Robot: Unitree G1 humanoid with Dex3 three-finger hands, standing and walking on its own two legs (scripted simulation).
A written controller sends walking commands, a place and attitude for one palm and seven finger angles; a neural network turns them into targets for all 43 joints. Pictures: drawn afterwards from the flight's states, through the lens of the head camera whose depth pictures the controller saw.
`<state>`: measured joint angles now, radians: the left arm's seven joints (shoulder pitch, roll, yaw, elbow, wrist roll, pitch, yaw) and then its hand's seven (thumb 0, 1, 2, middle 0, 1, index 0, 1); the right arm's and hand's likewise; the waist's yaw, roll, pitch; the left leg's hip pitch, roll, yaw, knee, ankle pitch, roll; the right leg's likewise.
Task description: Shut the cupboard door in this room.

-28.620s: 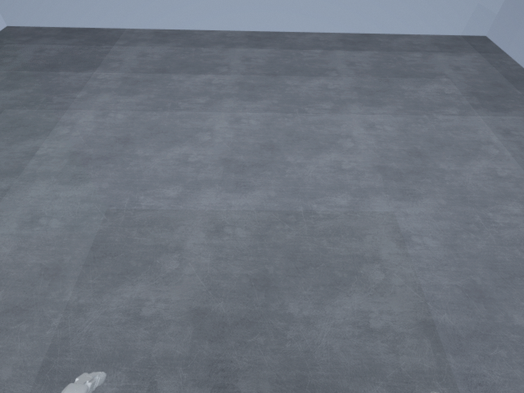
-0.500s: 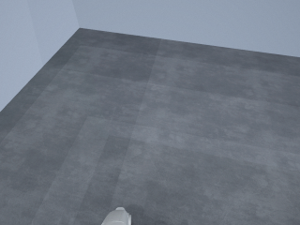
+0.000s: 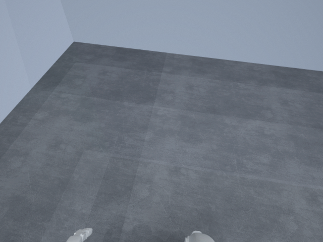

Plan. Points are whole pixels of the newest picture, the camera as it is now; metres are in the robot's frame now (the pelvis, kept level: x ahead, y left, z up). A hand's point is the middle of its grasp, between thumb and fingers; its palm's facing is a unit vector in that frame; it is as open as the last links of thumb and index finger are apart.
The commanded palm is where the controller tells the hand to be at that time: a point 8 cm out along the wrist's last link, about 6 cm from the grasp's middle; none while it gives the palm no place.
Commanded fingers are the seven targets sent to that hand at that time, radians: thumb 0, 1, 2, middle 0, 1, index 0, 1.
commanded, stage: walk to a spot facing it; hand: left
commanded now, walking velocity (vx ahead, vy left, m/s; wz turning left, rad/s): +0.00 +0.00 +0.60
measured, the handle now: out of the picture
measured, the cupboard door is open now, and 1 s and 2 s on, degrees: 85 85 85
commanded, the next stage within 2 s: none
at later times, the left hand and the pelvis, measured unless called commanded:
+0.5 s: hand out of the picture +0.02 +0.22 -0.18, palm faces +0.35 -0.90 -0.25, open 7.3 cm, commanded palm none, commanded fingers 0.00 0.90 0.90 -0.20 -0.30 -0.20 -0.30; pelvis +0.03 +0.00 -0.01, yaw +18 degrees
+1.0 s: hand out of the picture +0.01 +0.26 -0.16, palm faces +0.54 -0.80 -0.25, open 7.4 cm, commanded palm none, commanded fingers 0.00 0.90 0.90 -0.20 -0.30 -0.20 -0.30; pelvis +0.01 +0.02 +0.00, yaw +34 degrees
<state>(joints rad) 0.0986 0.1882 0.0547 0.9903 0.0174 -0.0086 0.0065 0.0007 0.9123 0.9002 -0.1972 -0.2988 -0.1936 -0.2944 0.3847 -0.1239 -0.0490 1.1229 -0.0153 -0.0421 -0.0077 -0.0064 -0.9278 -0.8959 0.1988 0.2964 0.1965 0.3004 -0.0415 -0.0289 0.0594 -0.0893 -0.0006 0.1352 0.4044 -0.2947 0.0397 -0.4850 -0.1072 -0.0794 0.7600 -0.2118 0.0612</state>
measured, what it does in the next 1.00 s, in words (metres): steps on the spot, turning left: right foot, then left foot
